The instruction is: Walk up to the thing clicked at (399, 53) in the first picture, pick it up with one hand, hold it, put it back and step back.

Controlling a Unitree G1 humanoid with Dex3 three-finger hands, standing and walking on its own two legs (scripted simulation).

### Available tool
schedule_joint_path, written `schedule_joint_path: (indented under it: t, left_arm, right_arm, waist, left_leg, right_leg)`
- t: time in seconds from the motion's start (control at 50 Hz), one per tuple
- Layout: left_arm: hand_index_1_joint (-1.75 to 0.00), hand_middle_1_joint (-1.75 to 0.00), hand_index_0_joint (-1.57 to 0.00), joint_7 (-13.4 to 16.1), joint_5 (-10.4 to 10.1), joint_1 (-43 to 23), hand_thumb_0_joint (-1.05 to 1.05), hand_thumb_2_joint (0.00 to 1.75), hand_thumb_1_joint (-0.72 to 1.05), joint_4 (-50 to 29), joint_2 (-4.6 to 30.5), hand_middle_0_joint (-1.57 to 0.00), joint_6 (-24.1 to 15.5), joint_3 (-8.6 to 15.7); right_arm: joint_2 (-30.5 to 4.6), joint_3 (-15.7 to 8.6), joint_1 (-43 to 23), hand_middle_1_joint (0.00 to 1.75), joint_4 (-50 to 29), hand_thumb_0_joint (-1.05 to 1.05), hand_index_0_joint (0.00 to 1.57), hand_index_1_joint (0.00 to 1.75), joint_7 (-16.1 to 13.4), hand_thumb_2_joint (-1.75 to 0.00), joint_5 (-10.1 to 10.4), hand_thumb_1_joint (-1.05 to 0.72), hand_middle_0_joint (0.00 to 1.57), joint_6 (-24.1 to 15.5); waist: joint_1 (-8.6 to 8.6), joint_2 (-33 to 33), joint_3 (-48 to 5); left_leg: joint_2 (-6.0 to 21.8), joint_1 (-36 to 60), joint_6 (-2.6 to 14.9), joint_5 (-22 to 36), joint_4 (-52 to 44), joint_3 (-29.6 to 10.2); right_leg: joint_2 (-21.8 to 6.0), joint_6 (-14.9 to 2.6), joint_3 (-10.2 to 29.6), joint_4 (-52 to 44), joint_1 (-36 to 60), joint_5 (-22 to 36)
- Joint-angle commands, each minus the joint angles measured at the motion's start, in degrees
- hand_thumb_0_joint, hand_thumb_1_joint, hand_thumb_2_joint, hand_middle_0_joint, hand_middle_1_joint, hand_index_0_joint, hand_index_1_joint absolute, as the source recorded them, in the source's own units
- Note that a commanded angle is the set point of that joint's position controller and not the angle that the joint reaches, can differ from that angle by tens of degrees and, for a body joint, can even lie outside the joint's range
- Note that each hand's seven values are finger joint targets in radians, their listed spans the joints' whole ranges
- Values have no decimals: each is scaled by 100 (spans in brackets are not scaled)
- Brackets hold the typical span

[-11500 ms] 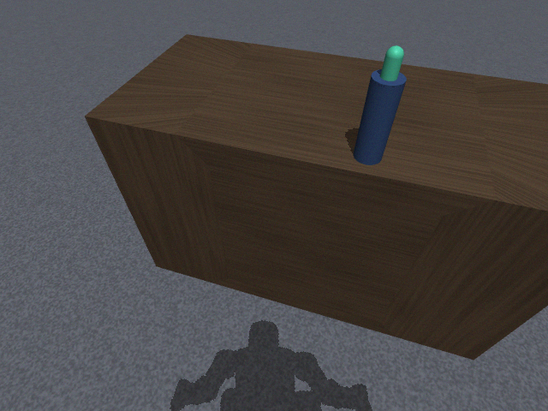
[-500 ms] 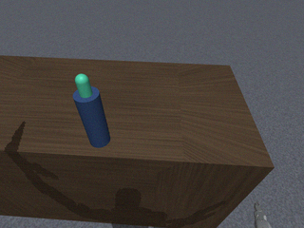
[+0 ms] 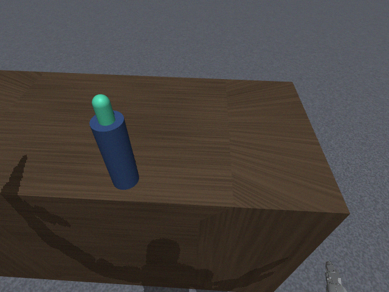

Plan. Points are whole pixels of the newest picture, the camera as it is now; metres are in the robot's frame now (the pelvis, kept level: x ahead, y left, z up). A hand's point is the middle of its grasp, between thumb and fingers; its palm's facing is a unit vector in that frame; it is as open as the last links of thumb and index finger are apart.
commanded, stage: approach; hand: left
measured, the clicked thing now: (114, 144) +0.41 +0.20 +0.10
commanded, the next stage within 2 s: close in in 0.28 s
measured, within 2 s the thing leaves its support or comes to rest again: neither
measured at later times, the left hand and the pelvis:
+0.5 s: hand (85, 173) +0.36 +0.27 +0.06, palm faces +0.14 -0.99 +0.05, open 17.7 cm; pelvis +0.00 +0.00 -0.01, yaw -2 degrees
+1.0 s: hand (108, 172) +0.36 +0.21 +0.06, palm faces +0.20 -0.98 +0.02, open 17.5 cm; pelvis +0.00 -0.01 -0.03, yaw -1 degrees
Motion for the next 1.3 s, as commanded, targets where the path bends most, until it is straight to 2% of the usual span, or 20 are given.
schedule_joint_path:
  t: [0.0, 0.04, 0.18, 0.28, 0.36, 0.38, 0.42, 0.48, 0.54, 0.64, 0.76, 0.86, 0.9, 0.92, 0.98, 1.06, 1.08, 1.16, 1.2, 1.28]
  left_arm:
    - [-4, -3, -4, 48, -171, -1713, 0, 2, -54, -1286, 2140, -5, -306, 135]
    - [-4, -3, -5, 66, -190, -1693, 0, 1, -55, -1199, 1811, -5, -311, -66]
    - [-5, -4, -4, 341, -212, -1973, 0, 3, -61, -1148, 963, -5, -705, -664]
    - [-5, -5, -6, 829, -155, -2123, 0, 2, -61, -1351, 518, -6, -1167, -835]
    - [-5, -4, -6, 1290, -102, -1808, 0, 3, -61, -1426, -130, -6, -1537, -1055]
    - [-4, -5, -7, 1427, -73, -1653, 0, 1, -61, -1535, -104, -5, -1644, -976]
    - [-5, -6, -7, 1729, -9, -1603, 0, 3, -59, -1778, 10, -5, -1805, -874]
    - [-5, -6, -7, 2176, 93, -1595, 0, 4, -54, -2218, -238, -5, -1993, -918]
    - [-4, -5, -7, 2570, 174, -1463, 0, 3, -52, -2485, -417, -5, -2075, -947]
    - [-3, -4, -7, 2694, 212, -1196, 0, 1, -53, -2490, -1163, -5, -1999, -1569]
    - [-1, -3, -8, 2698, 178, -1104, 0, 0, -55, -2514, -1305, -6, -1747, -1708]
    - [0, -1, -8, 2739, 187, -1547, 0, 0, -56, -2944, -1421, -6, -1703, -1859]
    - [0, -1, -7, 2818, 210, -1474, 0, 0, -57, -2707, -1506, -6, -1652, -1874]
    - [0, -1, -7, 2851, 223, -1772, 0, 0, -57, -3123, -1573, -6, -1698, -1971]
    - [0, 0, -8, 2990, 305, -1570, 0, 0, -59, -2746, -1494, -7, -1647, -1907]
    - [0, 0, -9, 3083, 338, -1818, 0, 0, -61, -2893, -1396, -10, -1671, -1844]
    - [0, 0, -9, 3122, 372, -1782, 0, 0, -61, -2688, -1301, -10, -1643, -1774]
    - [0, 0, -10, 3248, 394, -1886, 0, 0, -61, -2444, -1570, -10, -1623, -1907]
    - [0, 0, -11, 3299, 436, -2181, 0, 0, -61, -2537, -1309, -11, -1664, -1808]
    - [-6, -6, -19, 3317, 458, -2479, 0, 0, -61, -2344, -1434, -19, -1749, -1887]
  right_arm:
    - [-846, -300, -848, 5, -936, 0, 5, 5, -83, -5, -18, 55, 5, -316]
    - [-657, -137, -676, 5, -768, 0, 5, 5, -65, -5, -14, 54, 5, -318]
    - [-915, -371, -289, 5, -815, 0, 5, 5, 57, -5, -74, 55, 5, -377]
    - [-1042, -654, -267, 5, -1118, 0, 5, 5, 227, -5, -97, 55, 5, -367]
    - [-734, -521, -201, 5, -1317, 0, 5, 5, 488, -5, -110, 54, 5, -247]
    - [-632, -448, -259, 5, -1358, 0, 5, 5, 552, -4, -121, 56, 5, -198]
    - [-977, -764, -214, 5, -1638, 0, 5, 5, 607, -4, -145, 55, 5, -102]
    - [-741, -680, -290, 5, -1738, 0, 5, 5, 774, -4, -174, 55, 5, 39]
    - [-860, -837, -539, 5, -2206, 0, 5, 5, 803, -5, -158, 54, 5, 161]
    - [-530, -660, -255, 5, -2075, 0, 5, 5, 841, -5, -68, 54, 5, 341]
    - [-811, -904, 311, 5, -2312, 0, 5, 5, 878, -4, 9, 55, 5, 420]
    - [-522, -679, 307, 5, -2447, 0, 5, 5, 953, -4, 27, 55, 5, 416]
    - [-729, -834, 308, 5, -2537, 0, 5, 5, 936, -5, 5, 54, 5, 426]
    - [-471, -639, 218, 5, -2521, 0, 5, 5, 977, -4, -2, 55, 5, 433]
    - [-717, -852, 219, 5, -2736, 0, 5, 5, 949, -5, -18, 54, 5, 483]
    - [-526, -681, 85, 5, -2724, 0, 5, 5, 984, -5, -20, 53, 5, 533]
    - [-744, -863, 169, 5, -2902, 0, 5, 5, 958, -5, -23, 52, 5, 541]
    - [-574, -739, 212, 5, -2983, 0, 5, 5, 991, -5, -28, 53, 5, 609]
    - [-651, -809, 152, 5, -2972, 0, 5, 5, 998, -5, -22, 52, 5, 618]
    - [-539, -712, 290, 5, -3240, 0, 5, 5, 1011, -5, -43, 52, 5, 619]
  waist:
    - [-6, 593, -907]
    - [-57, 667, -863]
    - [-347, 538, -956]
    - [-336, 585, -1221]
    - [-185, 695, -1255]
    - [-56, 702, -1437]
    - [-60, 712, -1729]
    - [90, 953, -1950]
    - [76, 527, -2078]
    - [-78, 214, -1555]
    - [-309, 60, -1301]
    - [-243, 194, -1241]
    - [-289, -25, -1270]
    - [-188, 240, -1341]
    - [-233, 21, -1564]
    - [-119, 152, -1417]
    - [-212, 3, -1664]
    - [-209, -101, -1480]
    - [-199, 50, -1414]
    - [-328, -54, -1630]
  left_leg:
    - [-131, 591, 125, 922, -378, -46]
    - [-107, 648, 124, 841, -381, -66]
    - [12, 930, 44, 1041, -213, -164]
    - [15, 923, 18, 980, 19, -160]
    - [73, 638, -56, 1059, 239, -170]
    - [86, 616, -66, 1286, 342, -169]
    - [83, 632, -70, 1537, 490, -111]
    - [138, 566, -150, 1869, 671, -112]
    - [77, 122, -66, 1616, 790, -15]
    - [40, -136, 7, 1169, 818, 96]
    - [30, -89, 33, 807, 805, 127]
    - [-8, -160, 36, 711, 912, 137]
    - [8, -184, 52, 687, 946, 116]
    - [-4, -213, 28, 699, 959, 127]
    - [2, -193, 37, 812, 1036, 119]
    - [-28, -427, 28, 487, 1026, 150]
    - [-8, -344, 50, 550, 1057, 125]
    - [-27, -578, 61, 486, 1114, 170]
    - [-24, -607, 45, 257, 1073, 175]
    - [-20, -658, 75, 285, 1176, 167]
  right_leg:
    - [115, -140, -3, -339, 145, 702]
    - [116, -135, -32, -326, 24, 645]
    - [189, -132, -98, -121, -518, 735]
    - [154, -142, -79, 108, -677, 695]
    - [162, -177, -74, 340, -763, 620]
    - [160, -188, -72, 435, -685, 727]
    - [159, -199, -27, 553, -540, 934]
    - [180, -223, -18, 752, -475, 1002]
    - [146, -169, 79, 861, -57, 1188]
    - [124, -95, 151, 904, -263, 1095]
    - [126, -71, 171, 916, -561, 843]
    - [87, -63, 177, 1027, -720, 754]
    - [92, -50, 179, 1070, -735, 754]
    - [82, -77, 177, 1123, -713, 738]
    - [84, -66, 177, 1168, -576, 868]
    - [60, -83, 219, 1132, -645, 552]
    - [66, -64, 223, 1159, -571, 637]
    - [26, -35, 315, 1144, -574, 622]
    - [42, -65, 314, 1124, -732, 347]
    - [47, -39, 347, 1183, -745, 446]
